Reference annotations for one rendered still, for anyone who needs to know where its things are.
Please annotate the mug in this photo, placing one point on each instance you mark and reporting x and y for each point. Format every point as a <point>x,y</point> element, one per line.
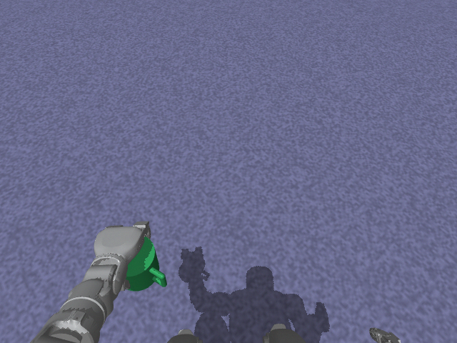
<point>143,269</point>

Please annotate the left robot arm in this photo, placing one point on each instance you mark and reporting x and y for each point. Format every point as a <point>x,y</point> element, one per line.
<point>83,314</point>

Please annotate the right robot hand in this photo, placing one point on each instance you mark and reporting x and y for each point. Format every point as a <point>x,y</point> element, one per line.
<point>381,336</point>

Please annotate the left robot hand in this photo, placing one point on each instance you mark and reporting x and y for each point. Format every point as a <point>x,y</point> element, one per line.
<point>125,242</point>

